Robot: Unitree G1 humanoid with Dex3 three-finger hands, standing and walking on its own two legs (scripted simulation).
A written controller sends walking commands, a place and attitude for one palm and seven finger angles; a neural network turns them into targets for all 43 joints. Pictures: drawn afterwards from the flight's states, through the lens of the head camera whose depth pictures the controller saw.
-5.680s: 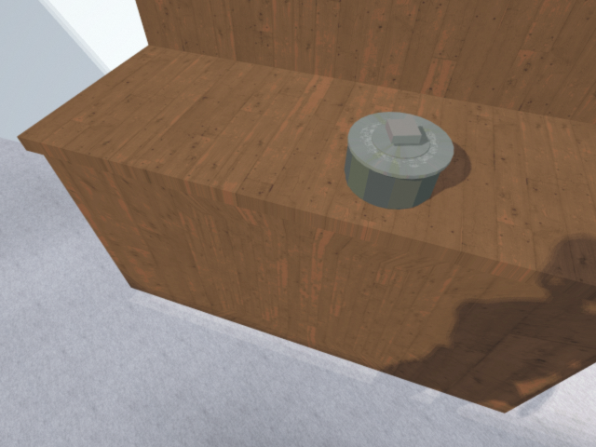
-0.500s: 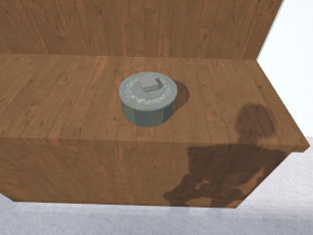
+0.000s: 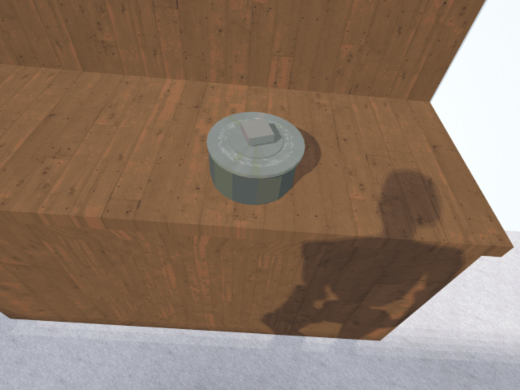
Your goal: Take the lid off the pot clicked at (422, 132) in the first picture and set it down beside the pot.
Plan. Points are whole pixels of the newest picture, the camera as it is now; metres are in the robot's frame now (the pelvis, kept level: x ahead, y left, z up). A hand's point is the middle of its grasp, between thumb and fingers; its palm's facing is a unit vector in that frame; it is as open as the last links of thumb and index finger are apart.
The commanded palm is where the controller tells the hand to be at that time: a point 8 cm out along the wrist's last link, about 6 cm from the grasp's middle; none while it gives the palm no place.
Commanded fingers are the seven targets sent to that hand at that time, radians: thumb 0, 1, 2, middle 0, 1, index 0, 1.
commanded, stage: look again from close up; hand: left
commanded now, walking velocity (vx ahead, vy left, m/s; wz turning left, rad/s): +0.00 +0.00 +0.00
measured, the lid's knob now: (257, 131) +0.57 +0.05 +0.08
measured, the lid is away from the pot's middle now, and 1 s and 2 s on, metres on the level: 0.00 0.00 0.00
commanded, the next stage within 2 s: shuffle to correct the standing spot in 0.44 s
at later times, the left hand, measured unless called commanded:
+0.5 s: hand out of the picture -0.03 +0.17 -0.18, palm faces +0.00 -0.99 -0.15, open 7.4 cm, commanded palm none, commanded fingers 0.00 0.90 0.90 -0.20 -0.30 -0.20 -0.30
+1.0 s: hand out of the picture -0.03 +0.14 -0.19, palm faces +0.04 -0.99 -0.13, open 7.4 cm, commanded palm none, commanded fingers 0.00 0.90 0.90 -0.20 -0.30 -0.20 -0.30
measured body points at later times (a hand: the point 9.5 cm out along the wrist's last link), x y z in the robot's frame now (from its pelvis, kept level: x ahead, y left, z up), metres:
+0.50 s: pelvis -0.01 +0.01 +0.00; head +0.00 +0.04 +0.45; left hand -0.03 +0.23 -0.17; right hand +0.02 -0.22 -0.14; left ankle +0.02 +0.06 -0.74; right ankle -0.06 -0.12 -0.73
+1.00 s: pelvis +0.02 -0.01 +0.00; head +0.04 +0.01 +0.44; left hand -0.03 +0.20 -0.17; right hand +0.01 -0.23 -0.15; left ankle +0.02 +0.06 -0.73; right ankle -0.05 -0.12 -0.74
